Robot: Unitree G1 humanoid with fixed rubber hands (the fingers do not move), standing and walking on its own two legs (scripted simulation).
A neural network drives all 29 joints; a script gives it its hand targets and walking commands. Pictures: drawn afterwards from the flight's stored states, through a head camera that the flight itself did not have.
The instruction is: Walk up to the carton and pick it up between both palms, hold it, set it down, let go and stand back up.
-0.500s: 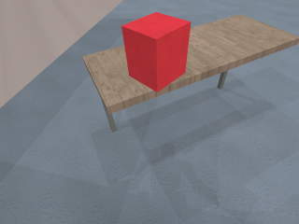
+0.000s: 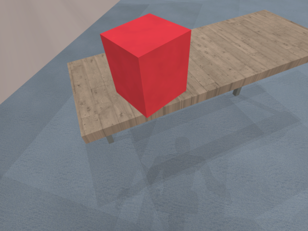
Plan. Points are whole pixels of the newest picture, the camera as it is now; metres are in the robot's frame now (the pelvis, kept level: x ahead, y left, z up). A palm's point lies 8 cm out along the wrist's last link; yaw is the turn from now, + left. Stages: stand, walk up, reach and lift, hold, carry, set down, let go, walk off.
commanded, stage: walk up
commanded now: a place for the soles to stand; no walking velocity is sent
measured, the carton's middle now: (148, 65) +0.66 +0.05 +0.07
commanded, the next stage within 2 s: none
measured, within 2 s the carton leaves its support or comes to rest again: neither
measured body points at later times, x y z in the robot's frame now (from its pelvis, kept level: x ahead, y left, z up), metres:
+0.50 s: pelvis +0.18 -0.22 +0.01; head +0.23 -0.25 +0.46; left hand +0.31 +0.12 -0.04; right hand +0.19 -0.60 -0.10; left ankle +0.14 -0.04 -0.72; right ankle +0.16 -0.24 -0.63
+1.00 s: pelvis +0.40 -0.45 -0.01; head +0.46 -0.48 +0.44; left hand +0.47 -0.11 -0.07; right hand +0.47 -0.80 -0.14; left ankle +0.32 -0.24 -0.71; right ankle +0.42 -0.53 -0.69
